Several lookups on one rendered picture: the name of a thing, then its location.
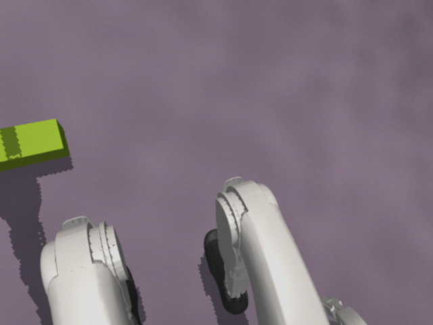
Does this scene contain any left robot foot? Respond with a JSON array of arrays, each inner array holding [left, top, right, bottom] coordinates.
[[126, 267, 141, 325]]

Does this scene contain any right robot foot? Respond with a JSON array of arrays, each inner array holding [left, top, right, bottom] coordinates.
[[204, 229, 248, 315]]

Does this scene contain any right robot hand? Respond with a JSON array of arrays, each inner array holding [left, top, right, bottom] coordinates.
[[319, 296, 368, 325]]

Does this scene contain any carton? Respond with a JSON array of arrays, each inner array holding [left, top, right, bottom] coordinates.
[[0, 118, 70, 171]]

